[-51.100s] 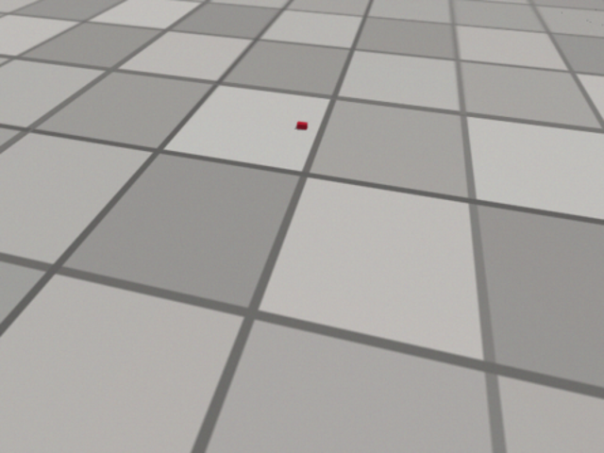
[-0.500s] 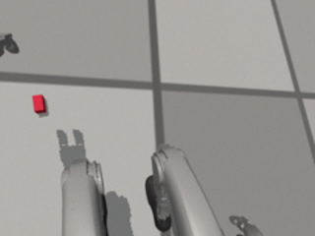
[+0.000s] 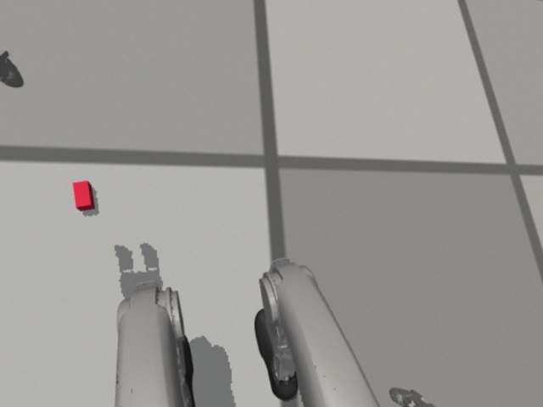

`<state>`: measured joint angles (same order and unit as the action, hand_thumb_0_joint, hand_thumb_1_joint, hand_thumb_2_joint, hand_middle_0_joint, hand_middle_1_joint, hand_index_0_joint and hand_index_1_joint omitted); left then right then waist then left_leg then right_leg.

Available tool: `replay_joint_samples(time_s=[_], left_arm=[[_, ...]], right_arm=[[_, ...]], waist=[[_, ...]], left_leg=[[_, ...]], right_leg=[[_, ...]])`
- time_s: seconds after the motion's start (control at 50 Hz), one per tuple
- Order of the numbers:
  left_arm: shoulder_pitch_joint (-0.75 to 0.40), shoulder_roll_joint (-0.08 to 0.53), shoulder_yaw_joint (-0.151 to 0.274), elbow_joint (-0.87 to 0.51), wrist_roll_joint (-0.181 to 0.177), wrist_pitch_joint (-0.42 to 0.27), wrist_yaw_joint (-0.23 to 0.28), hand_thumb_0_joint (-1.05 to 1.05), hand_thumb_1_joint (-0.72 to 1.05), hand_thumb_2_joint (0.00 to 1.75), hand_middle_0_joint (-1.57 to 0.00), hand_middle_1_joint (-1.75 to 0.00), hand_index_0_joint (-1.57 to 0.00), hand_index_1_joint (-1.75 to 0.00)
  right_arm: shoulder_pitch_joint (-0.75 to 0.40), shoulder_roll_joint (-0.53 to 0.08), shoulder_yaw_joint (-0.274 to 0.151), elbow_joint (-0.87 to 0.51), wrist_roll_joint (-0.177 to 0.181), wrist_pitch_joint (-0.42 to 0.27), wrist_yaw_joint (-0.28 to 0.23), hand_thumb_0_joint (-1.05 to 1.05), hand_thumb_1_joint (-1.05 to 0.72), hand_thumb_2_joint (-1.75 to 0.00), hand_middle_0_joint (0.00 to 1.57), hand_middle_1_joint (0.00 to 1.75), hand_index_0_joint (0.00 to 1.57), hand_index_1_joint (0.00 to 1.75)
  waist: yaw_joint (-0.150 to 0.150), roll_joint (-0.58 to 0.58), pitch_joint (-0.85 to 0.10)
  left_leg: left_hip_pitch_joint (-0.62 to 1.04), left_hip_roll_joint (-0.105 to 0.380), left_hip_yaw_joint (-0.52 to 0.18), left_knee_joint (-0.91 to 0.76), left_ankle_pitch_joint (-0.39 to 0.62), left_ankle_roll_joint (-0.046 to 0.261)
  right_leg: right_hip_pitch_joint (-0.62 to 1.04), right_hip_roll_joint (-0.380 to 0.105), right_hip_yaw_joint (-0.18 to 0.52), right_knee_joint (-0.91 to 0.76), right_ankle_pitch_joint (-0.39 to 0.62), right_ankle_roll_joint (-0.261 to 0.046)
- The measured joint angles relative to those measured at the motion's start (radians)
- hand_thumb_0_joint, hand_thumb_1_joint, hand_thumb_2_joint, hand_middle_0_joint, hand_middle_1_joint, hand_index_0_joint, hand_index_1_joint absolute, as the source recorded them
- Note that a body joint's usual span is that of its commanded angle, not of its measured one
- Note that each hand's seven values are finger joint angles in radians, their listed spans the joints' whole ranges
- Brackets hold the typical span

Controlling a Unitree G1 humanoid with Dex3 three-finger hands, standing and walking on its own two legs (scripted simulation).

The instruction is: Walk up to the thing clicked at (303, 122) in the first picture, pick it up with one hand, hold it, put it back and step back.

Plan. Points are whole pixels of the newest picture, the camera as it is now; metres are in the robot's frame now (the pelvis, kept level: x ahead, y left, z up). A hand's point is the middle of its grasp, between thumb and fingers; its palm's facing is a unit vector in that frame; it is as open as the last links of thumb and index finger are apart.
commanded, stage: go down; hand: left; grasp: from above
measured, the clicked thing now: (84, 196) +0.57 +0.30 -0.44
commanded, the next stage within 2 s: approach in 1.68 s
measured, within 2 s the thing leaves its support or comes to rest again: neither
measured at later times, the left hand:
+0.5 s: hand out of the picture +0.52 +0.32 -0.02, palm faces -0.44 +0.00 -0.90, open 14.4 cm
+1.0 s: hand out of the picture +0.52 +0.33 +0.00, palm faces -0.45 -0.01 -0.89, open 14.4 cm
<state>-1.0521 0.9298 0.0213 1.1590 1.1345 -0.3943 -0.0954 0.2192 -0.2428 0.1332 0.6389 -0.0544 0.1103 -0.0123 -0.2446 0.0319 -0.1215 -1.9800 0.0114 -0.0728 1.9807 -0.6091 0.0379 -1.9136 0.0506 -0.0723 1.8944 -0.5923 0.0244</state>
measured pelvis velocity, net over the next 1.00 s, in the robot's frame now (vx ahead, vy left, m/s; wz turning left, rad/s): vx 0.01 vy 0.00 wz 0.00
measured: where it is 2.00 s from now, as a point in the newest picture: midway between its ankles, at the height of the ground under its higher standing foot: (231, 382)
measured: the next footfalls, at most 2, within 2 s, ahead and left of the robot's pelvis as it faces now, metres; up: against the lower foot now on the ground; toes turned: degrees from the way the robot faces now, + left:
none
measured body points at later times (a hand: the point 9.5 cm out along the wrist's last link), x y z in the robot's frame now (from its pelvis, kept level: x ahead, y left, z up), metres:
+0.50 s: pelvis +0.01 +0.00 +0.03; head +0.22 +0.07 +0.43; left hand +0.53 +0.32 +0.04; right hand +0.06 -0.26 -0.07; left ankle +0.09 +0.11 -0.43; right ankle +0.11 -0.12 -0.43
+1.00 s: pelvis +0.01 +0.00 +0.05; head +0.22 +0.07 +0.44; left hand +0.54 +0.33 +0.05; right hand +0.05 -0.26 -0.06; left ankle +0.09 +0.11 -0.43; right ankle +0.11 -0.12 -0.43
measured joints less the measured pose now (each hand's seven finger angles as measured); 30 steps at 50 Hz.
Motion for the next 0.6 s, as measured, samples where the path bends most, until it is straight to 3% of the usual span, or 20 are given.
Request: replay_joint_samples(time_s=[0.32, 0.6], left_arm=[[0.024, -0.002, 0.01, 0.004, 0.014, -0.028, 0.01, 0.0, -0.59, 1.07, -0.07, -1.01, -0.05, -1.03], [0.01, -0.008, -0.002, 0.043, 0.036, -0.017, 0.053, 0.0, -0.59, 1.07, -0.07, -1.01, -0.05, -1.03]], right_arm=[[-0.002, -0.01, -0.022, 0.011, -0.002, 0.0, 0.003, 0.0, -0.93, -0.9, 0.2, 0.3, 0.2, 0.3], [-0.016, 0.002, -0.023, 0.02, 0.002, -0.005, 0.011, 0.0, -0.93, -0.9, 0.2, 0.3, 0.2, 0.3]], waist=[[0.001, -0.009, -0.02], [0.002, -0.004, -0.019]], left_leg=[[0.07, -0.002, -0.002, -0.07, -0.006, -0.003], [0.109, -0.003, -0.002, -0.114, 0.001, -0.001]], right_leg=[[0.071, -0.001, 0.0, -0.072, -0.005, -0.003], [0.113, -0.002, 0.001, -0.119, 0.003, -0.001]])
